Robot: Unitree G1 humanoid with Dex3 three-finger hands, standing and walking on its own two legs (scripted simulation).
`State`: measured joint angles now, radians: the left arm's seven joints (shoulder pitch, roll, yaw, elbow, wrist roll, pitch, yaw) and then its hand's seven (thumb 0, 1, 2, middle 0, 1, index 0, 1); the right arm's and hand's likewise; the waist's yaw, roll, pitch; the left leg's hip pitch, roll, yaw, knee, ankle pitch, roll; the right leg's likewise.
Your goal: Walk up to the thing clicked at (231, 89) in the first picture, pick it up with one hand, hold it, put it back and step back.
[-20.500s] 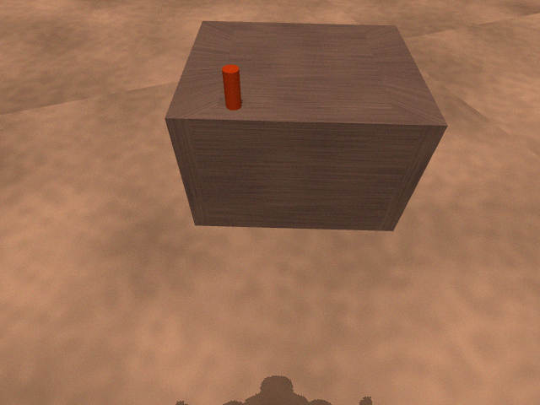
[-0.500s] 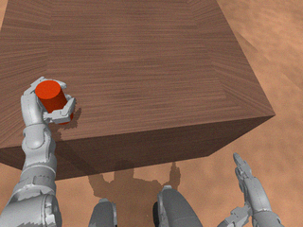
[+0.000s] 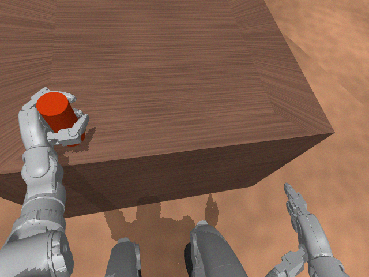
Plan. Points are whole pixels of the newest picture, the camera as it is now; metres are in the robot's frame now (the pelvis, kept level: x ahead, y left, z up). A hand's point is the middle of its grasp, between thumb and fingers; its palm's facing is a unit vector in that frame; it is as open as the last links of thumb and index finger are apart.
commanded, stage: open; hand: left
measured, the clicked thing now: (64, 122) +0.45 +0.20 +0.00
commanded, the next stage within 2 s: withdraw in 0.34 s
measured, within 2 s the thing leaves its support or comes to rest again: neither
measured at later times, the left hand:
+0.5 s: hand (68, 121) +0.45 +0.19 +0.00, palm faces +0.17 -0.99 -0.01, open 14.9 cm
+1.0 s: hand out of the picture +0.46 +0.28 +0.11, palm faces +0.21 -0.98 -0.07, open 17.4 cm
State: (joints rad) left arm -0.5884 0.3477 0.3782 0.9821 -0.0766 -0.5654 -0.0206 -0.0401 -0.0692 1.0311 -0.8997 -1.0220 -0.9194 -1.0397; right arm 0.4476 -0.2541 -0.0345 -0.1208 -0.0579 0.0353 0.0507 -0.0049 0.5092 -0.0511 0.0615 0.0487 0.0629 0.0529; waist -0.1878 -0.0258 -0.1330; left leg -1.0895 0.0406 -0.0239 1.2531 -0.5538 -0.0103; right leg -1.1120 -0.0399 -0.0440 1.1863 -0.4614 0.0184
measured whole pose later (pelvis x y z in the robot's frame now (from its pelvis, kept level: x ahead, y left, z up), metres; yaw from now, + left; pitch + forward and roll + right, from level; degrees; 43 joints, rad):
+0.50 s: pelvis +0.00 +0.00 +0.00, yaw +0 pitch +23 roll -2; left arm -0.58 0.35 0.37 0.98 -0.07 -0.55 -0.02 -0.01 -0.44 0.21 -0.43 -0.32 -0.43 -0.32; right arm 0.45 -0.26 -0.03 -0.11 -0.06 0.01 0.04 0.00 0.50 -0.06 0.06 0.05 0.06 0.05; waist -0.19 -0.03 -0.14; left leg -1.10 0.04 -0.02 1.26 -0.56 0.00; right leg -1.12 -0.04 -0.04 1.19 -0.46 0.02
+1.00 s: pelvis +0.02 +0.01 +0.04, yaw +0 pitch +18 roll -2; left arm -0.61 0.53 0.43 0.93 -0.13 -0.30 -0.19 -0.02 -0.53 0.03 -0.06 -0.04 -0.08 -0.03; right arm 0.44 -0.26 0.00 0.05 -0.01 0.05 -0.01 -0.01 0.54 -0.05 0.06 0.05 0.06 0.05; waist -0.11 -0.01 -0.14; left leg -0.86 0.04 0.00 1.07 -0.52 0.00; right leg -0.88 -0.03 -0.03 1.00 -0.42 0.03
